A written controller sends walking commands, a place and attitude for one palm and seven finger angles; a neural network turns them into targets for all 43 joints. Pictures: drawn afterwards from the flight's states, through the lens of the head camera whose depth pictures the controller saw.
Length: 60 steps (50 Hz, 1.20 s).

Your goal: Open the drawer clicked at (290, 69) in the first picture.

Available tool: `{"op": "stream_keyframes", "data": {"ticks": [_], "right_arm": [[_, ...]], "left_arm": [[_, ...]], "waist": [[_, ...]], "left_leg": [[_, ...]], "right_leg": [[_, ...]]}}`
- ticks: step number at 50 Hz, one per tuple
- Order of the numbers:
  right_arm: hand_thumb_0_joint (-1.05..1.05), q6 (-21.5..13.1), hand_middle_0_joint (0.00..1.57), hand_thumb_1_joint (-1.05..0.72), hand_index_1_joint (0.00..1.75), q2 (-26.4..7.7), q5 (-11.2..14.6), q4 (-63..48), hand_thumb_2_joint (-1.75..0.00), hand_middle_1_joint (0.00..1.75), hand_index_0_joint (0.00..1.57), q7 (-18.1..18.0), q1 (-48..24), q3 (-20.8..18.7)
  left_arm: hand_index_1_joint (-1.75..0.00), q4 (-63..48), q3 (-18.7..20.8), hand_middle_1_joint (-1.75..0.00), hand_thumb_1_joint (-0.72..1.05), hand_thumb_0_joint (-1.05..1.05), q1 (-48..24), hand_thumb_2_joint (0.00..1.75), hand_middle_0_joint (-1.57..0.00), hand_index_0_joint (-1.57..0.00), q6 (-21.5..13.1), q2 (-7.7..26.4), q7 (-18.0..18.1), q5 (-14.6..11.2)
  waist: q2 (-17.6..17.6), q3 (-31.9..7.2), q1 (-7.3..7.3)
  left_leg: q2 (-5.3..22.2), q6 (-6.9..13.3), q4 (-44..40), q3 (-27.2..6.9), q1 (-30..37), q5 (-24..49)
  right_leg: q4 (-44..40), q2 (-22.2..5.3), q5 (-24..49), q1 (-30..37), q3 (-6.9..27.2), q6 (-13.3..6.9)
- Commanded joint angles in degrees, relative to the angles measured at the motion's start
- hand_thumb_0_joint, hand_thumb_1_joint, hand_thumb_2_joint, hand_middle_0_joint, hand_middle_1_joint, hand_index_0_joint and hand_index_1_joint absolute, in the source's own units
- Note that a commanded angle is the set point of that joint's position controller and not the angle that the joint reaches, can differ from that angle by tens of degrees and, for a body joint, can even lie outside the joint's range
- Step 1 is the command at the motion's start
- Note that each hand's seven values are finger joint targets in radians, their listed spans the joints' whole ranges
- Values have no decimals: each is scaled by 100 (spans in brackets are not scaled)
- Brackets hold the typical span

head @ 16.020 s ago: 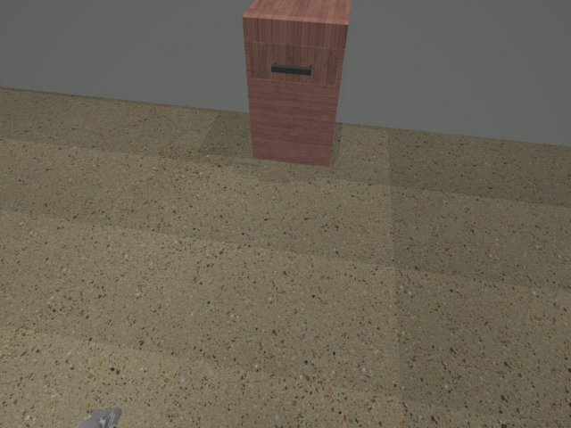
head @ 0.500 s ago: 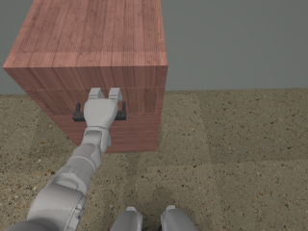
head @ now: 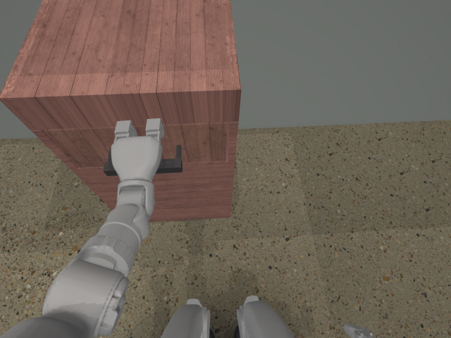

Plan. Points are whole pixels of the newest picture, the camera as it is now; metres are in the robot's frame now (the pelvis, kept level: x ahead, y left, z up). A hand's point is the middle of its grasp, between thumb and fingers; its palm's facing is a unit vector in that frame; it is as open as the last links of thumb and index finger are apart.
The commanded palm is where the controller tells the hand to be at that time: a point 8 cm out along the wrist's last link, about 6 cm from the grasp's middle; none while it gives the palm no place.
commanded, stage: move the hooked fingers above the handle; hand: left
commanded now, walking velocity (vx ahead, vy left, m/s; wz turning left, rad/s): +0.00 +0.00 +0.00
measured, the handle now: (144, 159) +0.51 +0.17 -0.11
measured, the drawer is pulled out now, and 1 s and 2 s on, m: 0.00 0.00 0.00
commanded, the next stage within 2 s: lower the fingers behind the handle in 0.84 s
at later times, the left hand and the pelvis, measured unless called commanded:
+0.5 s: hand (129, 179) +0.43 +0.18 -0.05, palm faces -0.04 +0.06 -1.00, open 13.8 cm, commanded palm +0.40 +0.16 +0.01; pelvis +0.00 -0.01 +0.01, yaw +0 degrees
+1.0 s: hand (127, 191) +0.41 +0.19 -0.06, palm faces -0.20 -0.02 -0.98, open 13.8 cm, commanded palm +0.40 +0.17 +0.00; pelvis +0.00 +0.00 +0.02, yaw -1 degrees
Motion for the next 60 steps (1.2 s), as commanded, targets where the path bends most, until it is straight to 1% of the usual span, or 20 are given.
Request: {"op": "stream_keyframes", "data": {"ticks": [1, 4, 6, 9, 12, 15, 18, 21, 23, 27, 30, 33, 36, 40, 42, 45, 49, 51, 56, 60], "right_arm": [[0, -21, 20, -90, 30, -819, 198, -490, -90, 30, 20, 41, 623, -145], [0, -112, 20, -90, 30, -815, 269, -575, -90, 30, 20, -101, 702, -191], [0, -206, 20, -90, 30, -812, 251, -546, -90, 30, 20, -224, 745, -189], [0, -345, 20, -90, 30, -730, 203, -408, -90, 30, 20, -349, 843, -168], [0, -322, 20, -90, 30, -710, 132, -276, -90, 30, 20, -317, 917, -160], [0, -205, 20, -90, 30, -680, -35, -281, -90, 30, 20, -178, 774, -157], [0, -146, 20, -90, 30, -638, -42, -413, -90, 30, 20, -62, 586, -137], [0, -110, 20, -90, 30, -718, 128, -487, -90, 30, 20, 13, 540, -113], [0, -118, 20, -90, 30, -759, 246, -507, -90, 30, 20, -8, 556, -120], [0, -308, 20, -90, 30, -820, 272, -537, -90, 30, 20, -241, 701, -164], [0, -484, 20, -90, 30, -734, 240, -333, -90, 30, 20, -384, 827, -200], [0, -492, 20, -90, 30, -729, 176, -200, -90, 30, 20, -385, 951, -206], [0, -372, 20, -90, 30, -708, 31, -197, -90, 30, 20, -262, 886, -189], [0, -178, 20, -90, 30, -693, -32, -373, -90, 30, 20, -63, 578, -113], [0, -110, 20, -90, 30, -714, 56, -463, -90, 30, 20, 1, 517, -82], [0, -83, 20, -90, 30, -831, 232, -555, -90, 30, 20, -16, 627, -98], [0, -280, 20, -90, 30, -837, 268, -582, -90, 30, 20, -262, 771, -139], [0, -399, 20, -90, 30, -826, 237, -419, -90, 30, 20, -366, 857, -160], [0, -463, 20, -90, 30, -778, 137, -173, -90, 30, 20, -330, 987, -183], [0, -303, 20, -90, 30, -785, -59, -194, -90, 30, 20, -99, 874, -231]], "left_arm": [[-120, -332, 61, -120, -50, 0, -1247, 30, -30, -30, 912, 798, -337, -425], [-120, -1275, -632, -120, -50, 0, -1696, 30, -30, -30, 579, 172, -1169, -890], [-120, -1735, -711, -120, -50, 0, -1793, 30, -30, -30, -49, 205, -1491, -929], [-120, -2254, -726, -120, -50, 0, -2129, 30, -30, -30, -1002, 400, -1455, -548], [-120, -1967, -41, -120, -50, 0, -1969, 30, -30, -30, -1336, 1008, -817, 7], [-120, -1409, 732, -120, -50, 0, -1434, 30, -30, -30, -926, 1520, -11, 251], [-120, -721, 615, -120, -50, 0, -1023, 30, -30, -30, -31, 1218, 390, 61], [-120, -293, 392, -120, -50, 0, -766, 30, -30, -30, 726, 1110, 64, -239], [-120, -488, -39, -120, -50, 0, -1036, 30, -30, -30, 891, 821, -475, -533], [-120, -1958, -558, -120, -50, 0, -1771, 30, -30, -30, 50, 481, -1462, -1014], [-120, -2424, -912, -120, -50, 0, -2265, 30, -30, -30, -902, 296, -1586, -709], [-120, -2282, -378, -120, -50, 0, -2220, 30, -30, -30, -1343, 793, -1118, -227], [-120, -1654, 370, -120, -50, 0, -1835, 30, -30, -30, -1251, 1253, -351, 160], [-120, -384, 733, -120, -50, 0, -982, 30, -30, -30, 3, 1362, 314, 30], [-120, -103, 511, -120, -50, 0, -855, 30, -30, -30, 570, 1188, 228, -94], [-120, -382, 174, -120, -50, 0, -1063, 30, -30, -30, 934, 1097, -485, -439], [-120, -1851, -450, -120, -50, 0, -1948, 30, -30, -30, 82, 643, -1485, -949], [-120, -1911, -474, -120, -50, 0, -1854, 30, -30, -30, -672, 689, -1622, -730], [-120, -1704, -45, -120, -50, 0, -1910, 30, -30, -30, -1507, 1106, -956, -17], [-120, -1092, 582, -120, -50, 0, -1336, 30, -30, -30, -1155, 1257, -44, 236]], "waist": [[-628, -2812, -4], [-843, -3025, -312], [-820, -2816, -357], [-310, -2467, -301], [281, -2040, -77], [232, -2115, 198], [-304, -2186, 179], [-644, -2444, 183], [-1002, -2646, -17], [-782, -2966, -326], [-237, -2701, -448], [260, -2122, -262], [353, -2032, -4], [-219, -2170, 222], [-452, -2379, 233], [-707, -2927, 68], [-783, -3104, -359], [-600, -2597, -344], [242, -1857, -180], [461, -2262, 99]], "left_leg": [[218, -186, -1055, -169, 1917, 2376], [259, -86, -1114, -230, 2273, 2252], [261, -39, -1087, -247, 2326, 2052], [271, -61, -1015, -340, 2440, 1957], [264, -171, -835, -387, 2277, 2054], [203, -214, -642, -284, 1665, 2238], [117, -183, -717, -99, 1136, 2056], [94, -162, -953, -14, 1194, 1998], [118, -109, -1041, 15, 1339, 1568], [203, -24, -1091, -166, 2035, 1987], [237, -41, -964, -301, 2534, 2085], [263, -154, -827, -412, 2670, 2172], [237, -248, -627, -425, 2162, 2356], [118, -223, -696, -164, 1170, 2163], [98, -204, -855, -75, 1172, 2129], [157, -149, -1024, -70, 1591, 2277], [235, -34, -1034, -209, 2044, 2116], [263, -22, -915, -281, 2143, 1950], [275, -159, -576, -442, 2007, 1925], [287, -333, -331, -496, 1775, 2427]], "right_leg": [[-1180, -304, 2869, 2510, 313, 209], [-1440, -367, 3004, 2754, 423, 291], [-1495, -409, 2774, 2560, 483, 283], [-1353, -394, 2228, 1798, 445, 183], [-1090, -321, 1799, 1017, 312, 51], [-830, -291, 2031, 1204, 335, 6], [-979, -318, 2364, 1935, 453, 95], [-1211, -346, 2794, 2717, 551, 198], [-1520, -420, 2718, 3064, 669, 338], [-1512, -478, 3219, 3064, 651, 350], [-1376, -434, 2609, 1997, 536, 262], [-1200, -345, 1899, 956, 316, 104], [-862, -276, 1813, 702, 187, 10], [-861, -303, 2217, 1689, 315, 81], [-1024, -316, 2527, 2255, 399, 136], [-1215, -338, 3164, 2929, 481, 254], [-1402, -433, 3192, 2935, 555, 328], [-1319, -398, 2544, 2123, 493, 257], [-930, -283, 1556, 524, 257, 49], [-443, -219, 1652, 240, 108, -28]]}}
